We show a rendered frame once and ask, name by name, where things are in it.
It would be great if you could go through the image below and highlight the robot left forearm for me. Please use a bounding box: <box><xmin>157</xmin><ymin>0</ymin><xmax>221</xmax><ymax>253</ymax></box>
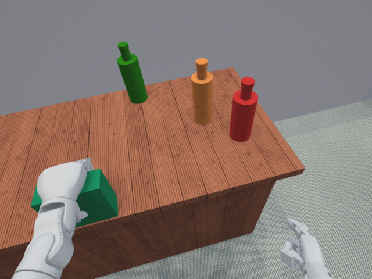
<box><xmin>12</xmin><ymin>198</ymin><xmax>77</xmax><ymax>279</ymax></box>

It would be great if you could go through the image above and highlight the robot right forearm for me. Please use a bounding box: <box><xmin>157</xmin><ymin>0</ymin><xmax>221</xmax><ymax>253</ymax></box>
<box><xmin>302</xmin><ymin>263</ymin><xmax>334</xmax><ymax>279</ymax></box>

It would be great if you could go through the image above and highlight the sponge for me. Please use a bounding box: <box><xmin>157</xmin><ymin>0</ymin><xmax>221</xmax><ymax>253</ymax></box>
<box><xmin>31</xmin><ymin>169</ymin><xmax>118</xmax><ymax>228</ymax></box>

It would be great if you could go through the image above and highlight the table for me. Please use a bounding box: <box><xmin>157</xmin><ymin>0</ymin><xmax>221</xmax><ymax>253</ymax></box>
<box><xmin>0</xmin><ymin>67</ymin><xmax>305</xmax><ymax>279</ymax></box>

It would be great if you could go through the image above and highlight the robot left hand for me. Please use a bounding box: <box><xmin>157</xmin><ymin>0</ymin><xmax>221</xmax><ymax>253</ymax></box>
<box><xmin>37</xmin><ymin>158</ymin><xmax>94</xmax><ymax>223</ymax></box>

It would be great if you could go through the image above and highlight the robot right hand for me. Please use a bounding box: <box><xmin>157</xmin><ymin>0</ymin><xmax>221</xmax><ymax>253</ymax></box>
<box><xmin>280</xmin><ymin>218</ymin><xmax>326</xmax><ymax>273</ymax></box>

